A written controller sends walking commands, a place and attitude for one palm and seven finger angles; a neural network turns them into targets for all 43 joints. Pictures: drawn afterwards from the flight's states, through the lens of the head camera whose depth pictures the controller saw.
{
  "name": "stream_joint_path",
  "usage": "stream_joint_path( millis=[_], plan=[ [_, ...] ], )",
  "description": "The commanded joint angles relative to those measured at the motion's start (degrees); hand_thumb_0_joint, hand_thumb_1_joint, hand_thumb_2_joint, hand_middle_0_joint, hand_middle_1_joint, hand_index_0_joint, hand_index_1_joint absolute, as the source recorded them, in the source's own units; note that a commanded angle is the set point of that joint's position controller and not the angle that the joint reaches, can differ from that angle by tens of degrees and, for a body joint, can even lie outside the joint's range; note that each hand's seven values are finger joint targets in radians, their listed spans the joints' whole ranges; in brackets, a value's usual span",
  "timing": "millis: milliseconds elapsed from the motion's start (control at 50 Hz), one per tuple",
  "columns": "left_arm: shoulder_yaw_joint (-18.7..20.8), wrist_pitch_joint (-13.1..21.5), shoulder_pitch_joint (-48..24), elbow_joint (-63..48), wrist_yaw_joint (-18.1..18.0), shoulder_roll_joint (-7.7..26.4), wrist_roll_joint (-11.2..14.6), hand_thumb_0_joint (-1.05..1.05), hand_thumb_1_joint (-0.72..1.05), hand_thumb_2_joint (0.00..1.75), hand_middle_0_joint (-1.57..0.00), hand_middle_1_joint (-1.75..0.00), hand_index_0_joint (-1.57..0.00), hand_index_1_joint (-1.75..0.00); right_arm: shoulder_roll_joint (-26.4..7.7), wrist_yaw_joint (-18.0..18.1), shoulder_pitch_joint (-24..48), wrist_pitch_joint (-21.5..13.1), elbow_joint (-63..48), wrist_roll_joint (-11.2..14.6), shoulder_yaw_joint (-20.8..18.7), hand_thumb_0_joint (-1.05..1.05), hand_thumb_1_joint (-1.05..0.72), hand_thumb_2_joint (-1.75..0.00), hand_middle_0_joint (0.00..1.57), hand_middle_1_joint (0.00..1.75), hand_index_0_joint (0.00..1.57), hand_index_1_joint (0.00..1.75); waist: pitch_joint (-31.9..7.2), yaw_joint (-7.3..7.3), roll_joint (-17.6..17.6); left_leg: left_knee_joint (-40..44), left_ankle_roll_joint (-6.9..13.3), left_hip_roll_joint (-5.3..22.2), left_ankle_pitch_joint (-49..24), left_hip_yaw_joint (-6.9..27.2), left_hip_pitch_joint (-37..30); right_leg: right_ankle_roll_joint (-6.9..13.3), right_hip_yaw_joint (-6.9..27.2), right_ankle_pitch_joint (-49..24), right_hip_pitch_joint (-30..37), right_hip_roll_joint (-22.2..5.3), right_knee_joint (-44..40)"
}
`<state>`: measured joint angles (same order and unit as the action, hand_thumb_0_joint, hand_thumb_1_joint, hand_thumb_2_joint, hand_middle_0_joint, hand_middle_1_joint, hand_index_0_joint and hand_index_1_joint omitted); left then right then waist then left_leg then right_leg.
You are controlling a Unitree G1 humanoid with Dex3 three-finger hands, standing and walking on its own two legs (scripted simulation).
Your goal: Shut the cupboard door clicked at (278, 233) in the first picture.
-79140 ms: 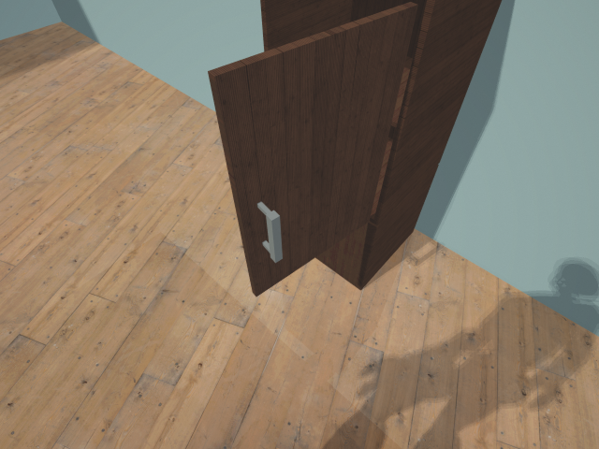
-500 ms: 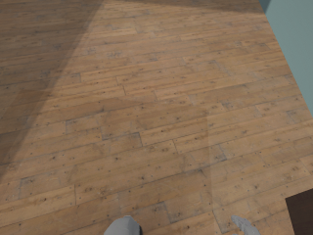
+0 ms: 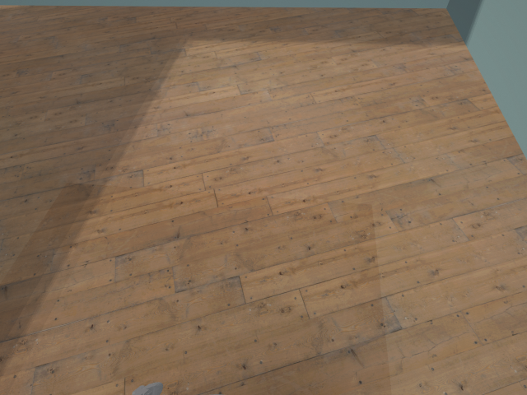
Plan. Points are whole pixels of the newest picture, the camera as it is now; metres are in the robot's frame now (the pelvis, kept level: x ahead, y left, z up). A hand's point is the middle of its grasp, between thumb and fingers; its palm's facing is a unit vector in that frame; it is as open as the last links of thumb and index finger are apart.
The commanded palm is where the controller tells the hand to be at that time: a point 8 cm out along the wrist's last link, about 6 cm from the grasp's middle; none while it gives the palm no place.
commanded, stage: turn to face it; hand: left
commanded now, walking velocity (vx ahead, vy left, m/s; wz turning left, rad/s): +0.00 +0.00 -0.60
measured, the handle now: out of the picture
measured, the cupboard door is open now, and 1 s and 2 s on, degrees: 0 0 0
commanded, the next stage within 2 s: none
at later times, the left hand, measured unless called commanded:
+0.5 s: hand (136, 390) +0.15 +0.25 -0.18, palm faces -0.15 -0.97 -0.18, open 7.4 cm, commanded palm none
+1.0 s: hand (216, 319) +0.27 +0.12 -0.15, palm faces -0.56 -0.78 -0.26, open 7.4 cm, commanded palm none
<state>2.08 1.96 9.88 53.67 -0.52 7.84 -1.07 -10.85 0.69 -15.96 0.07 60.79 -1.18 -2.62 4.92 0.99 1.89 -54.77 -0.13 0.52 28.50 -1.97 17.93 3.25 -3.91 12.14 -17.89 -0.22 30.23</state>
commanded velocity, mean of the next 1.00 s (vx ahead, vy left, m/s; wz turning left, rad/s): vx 0.00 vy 0.00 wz -0.60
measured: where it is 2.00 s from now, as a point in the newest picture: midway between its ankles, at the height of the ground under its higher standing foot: outside the picture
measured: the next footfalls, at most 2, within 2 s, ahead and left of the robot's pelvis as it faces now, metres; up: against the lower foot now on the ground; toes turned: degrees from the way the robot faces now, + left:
left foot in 0.36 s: +0.14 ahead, +0.14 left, +0.00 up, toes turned -10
right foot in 0.86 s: +0.01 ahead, -0.09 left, +0.00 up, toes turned -35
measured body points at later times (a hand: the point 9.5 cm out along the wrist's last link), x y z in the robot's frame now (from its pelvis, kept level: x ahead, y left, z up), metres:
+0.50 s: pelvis +0.06 +0.06 +0.00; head +0.10 +0.08 +0.45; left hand +0.16 +0.30 -0.16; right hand +0.12 -0.20 -0.11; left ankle +0.10 +0.14 -0.74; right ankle +0.01 -0.07 -0.66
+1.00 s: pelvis +0.05 +0.02 +0.00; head +0.08 -0.02 +0.44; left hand +0.30 +0.16 -0.13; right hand -0.08 -0.21 -0.16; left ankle +0.11 +0.15 -0.67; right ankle -0.02 -0.06 -0.74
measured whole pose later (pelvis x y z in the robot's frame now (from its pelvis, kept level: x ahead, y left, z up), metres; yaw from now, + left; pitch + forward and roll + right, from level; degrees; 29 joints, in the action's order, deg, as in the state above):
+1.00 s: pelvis +0.05 +0.02 +0.00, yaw -35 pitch +1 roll +0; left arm 3.0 -2.3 7.0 49.4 -0.1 11.4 -0.9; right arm -15.9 1.1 -14.1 3.7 54.4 -1.2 -3.6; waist 5.9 2.2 3.2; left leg -62.7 -4.6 6.1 26.2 -4.0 27.4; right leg 0.9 -0.7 17.5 -14.8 0.6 31.8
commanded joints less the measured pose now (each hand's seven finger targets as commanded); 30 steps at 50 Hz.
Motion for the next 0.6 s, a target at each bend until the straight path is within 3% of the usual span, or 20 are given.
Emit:
stream_joint_path(
  millis=[0,60,140,200,240,260,280,300,320,340,360,380,420,460,580],
  plan=[
    [2.73,0.42,6.58,0.19,-0.86,9.10,-0.03,0.00,0.90,0.90,-0.20,-0.30,-0.20,-0.30,-1.22,0.70,-1.81,0.09,-3.57,0.35,0.00,0.00,-0.90,-0.90,0.20,0.30,0.20,0.30,-9.16,-0.73,-7.24,-2.60,-2.16,2.42,-4.68,0.83,7.83,7.45,14.64,-39.48,13.15,-13.89,-10.95],
    [3.62,-0.10,7.75,0.34,-0.99,9.53,-0.24,0.00,0.90,0.90,-0.20,-0.30,-0.20,-0.30,-1.29,0.82,0.60,0.89,-5.27,0.22,-0.50,0.00,-0.90,-0.90,0.20,0.30,0.20,0.30,-10.00,-1.26,-6.46,-1.25,-3.02,1.68,-6.71,1.02,9.81,7.02,15.88,-39.51,14.69,-12.64,-10.44],
    [4.14,-1.09,7.81,-0.08,-0.92,10.56,-0.36,0.00,0.90,0.90,-0.20,-0.30,-0.20,-0.30,-3.02,1.01,5.03,1.35,-8.17,0.40,-1.05,0.00,-0.90,-0.90,0.20,0.30,0.20,0.30,-9.23,-1.73,-8.88,0.08,-3.39,1.71,-6.95,2.41,11.86,7.39,19.15,-30.84,14.42,-12.10,-10.88],
    [4.70,-1.79,7.05,-1.12,-0.74,11.60,-0.54,0.00,0.90,0.90,-0.20,-0.30,-0.20,-0.30,-3.84,1.08,7.64,1.24,-10.29,0.55,-1.04,0.00,-0.90,-0.90,0.20,0.30,0.20,0.30,-7.93,-1.95,-9.38,5.36,-3.26,1.50,-6.06,2.71,9.90,7.96,21.78,-24.01,11.42,-11.95,-10.91],
    [5.16,-2.20,6.27,-1.62,-0.62,12.61,-0.71,0.00,0.90,0.90,-0.20,-0.30,-0.20,-0.30,-3.75,1.16,8.24,0.91,-11.26,0.89,-1.09,0.00,-0.90,-0.90,0.20,0.30,0.20,0.30,-7.52,-1.96,-9.47,10.95,-2.85,0.97,-5.53,2.92,5.69,7.70,23.59,-21.66,8.49,-12.03,-9.76],
    [5.36,-2.42,5.21,-2.17,-0.54,13.01,-0.56,0.00,0.90,0.90,-0.20,-0.30,-0.20,-0.30,-3.80,1.32,6.80,0.68,-11.26,0.93,-1.05,0.00,-0.90,-0.90,0.20,0.30,0.20,0.30,-7.73,-1.20,-9.34,15.10,-2.68,0.61,-7.74,3.03,2.32,6.94,23.60,-20.08,6.74,-11.19,-8.59],
    [5.41,-2.72,4.46,-2.60,-0.33,12.94,-0.30,0.00,0.90,0.90,-0.20,-0.30,-0.20,-0.30,-4.05,1.48,5.51,0.49,-11.12,0.92,-1.04,0.00,-0.90,-0.90,0.20,0.30,0.20,0.30,-7.57,-0.52,-8.81,19.79,-2.54,-0.08,-11.44,2.62,-2.20,5.43,23.40,-17.35,3.51,-9.67,-7.54],
    [5.33,-3.03,2.85,-3.09,-0.26,12.39,-0.08,0.00,0.90,0.90,-0.20,-0.30,-0.20,-0.30,-4.80,1.64,2.74,0.00,-10.54,0.93,-1.09,0.00,-0.90,-0.90,0.20,0.30,0.20,0.30,-7.48,1.11,-8.98,27.29,-2.38,0.70,-15.61,2.94,-9.29,3.22,22.32,-12.10,-1.92,-7.93,-5.51],
    [4.78,-3.35,3.51,-4.04,-0.05,9.85,0.29,0.00,0.90,0.90,-0.20,-0.30,-0.20,-0.30,-8.16,1.93,1.41,-0.64,-10.57,0.48,-1.45,0.00,-0.90,-0.90,0.20,0.30,0.20,0.30,-7.70,1.17,-0.41,34.58,-0.31,7.70,-15.83,9.21,-15.55,0.54,18.48,-1.48,-8.81,-2.06,-0.31],
    [4.21,-3.42,5.14,-4.82,0.61,7.34,0.57,0.00,0.90,0.90,-0.20,-0.30,-0.20,-0.30,-13.33,1.89,0.55,-0.62,-11.52,-0.10,-2.47,0.00,-0.90,-0.90,0.20,0.30,0.20,0.30,-7.95,1.02,15.62,38.76,4.92,21.17,-19.87,22.30,-17.26,-2.70,9.50,17.78,-14.91,4.74,11.86],
    [4.36,-3.48,5.18,-5.55,0.95,9.11,0.06,0.00,0.90,0.90,-0.20,-0.30,-0.20,-0.30,-14.39,1.99,1.22,-0.06,-12.76,-0.50,-2.23,0.00,-0.90,-0.90,0.20,0.30,0.20,0.30,-6.61,0.97,12.51,40.66,10.22,27.14,-17.49,25.07,-10.97,-3.82,6.15,23.38,-14.11,2.74,23.12],
    [4.88,-3.94,3.41,-4.80,1.18,10.22,-0.82,0.00,0.90,0.90,-0.20,-0.30,-0.20,-0.30,-12.92,2.22,2.91,-0.40,-12.92,-0.83,-1.97,0.00,-0.90,-0.90,0.20,0.30,0.20,0.30,-5.24,0.46,9.96,40.82,10.05,24.55,-21.41,23.24,-8.71,-4.53,6.95,20.94,-14.60,1.87,30.65],
    [5.39,-4.42,5.11,-4.05,2.00,10.27,-0.53,0.00,0.90,0.90,-0.20,-0.30,-0.20,-0.30,-10.90,2.38,7.19,-0.32,-14.51,-0.63,-1.00,0.00,-0.90,-0.90,0.20,0.30,0.20,0.30,-4.94,-2.38,6.85,38.79,8.61,20.04,-26.94,12.75,-7.13,-5.64,6.37,15.08,-14.07,-0.22,37.15],
    [5.04,-4.94,5.25,-3.90,2.42,9.69,-0.39,0.00,0.90,0.90,-0.20,-0.30,-0.20,-0.30,-9.83,2.35,7.21,-0.54,-14.65,-0.46,-0.64,0.00,-0.90,-0.90,0.20,0.30,0.20,0.30,-5.51,-2.48,6.16,37.47,7.37,17.41,-32.07,6.12,-8.63,-6.44,5.01,11.57,-14.01,-0.99,38.18],
    [4.36,-5.61,0.46,-6.32,2.67,8.81,-0.30,0.00,0.90,0.90,-0.20,-0.30,-0.20,-0.30,-10.50,2.03,1.28,-0.66,-12.22,-0.35,-1.38,0.00,-0.90,-0.90,0.20,0.30,0.20,0.30,-5.98,-0.38,6.88,36.64,8.15,19.15,-35.66,1.94,-14.04,-7.22,3.00,10.08,-14.92,-2.61,31.82]
  ],
)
